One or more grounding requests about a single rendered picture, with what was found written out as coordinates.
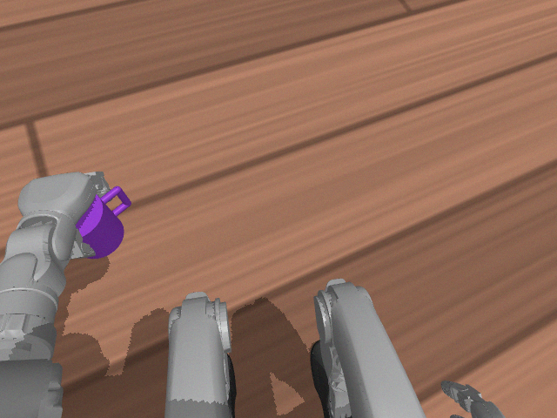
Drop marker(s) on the left robot hand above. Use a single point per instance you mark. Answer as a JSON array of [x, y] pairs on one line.
[[68, 193]]

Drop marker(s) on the right robot foot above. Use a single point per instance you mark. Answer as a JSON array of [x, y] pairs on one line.
[[320, 379]]

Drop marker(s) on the right robot hand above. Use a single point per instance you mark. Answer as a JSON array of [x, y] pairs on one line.
[[470, 399]]

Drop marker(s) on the left robot arm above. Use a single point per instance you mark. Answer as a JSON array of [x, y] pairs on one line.
[[31, 280]]

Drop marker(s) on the mug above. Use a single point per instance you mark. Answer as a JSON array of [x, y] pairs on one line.
[[100, 227]]

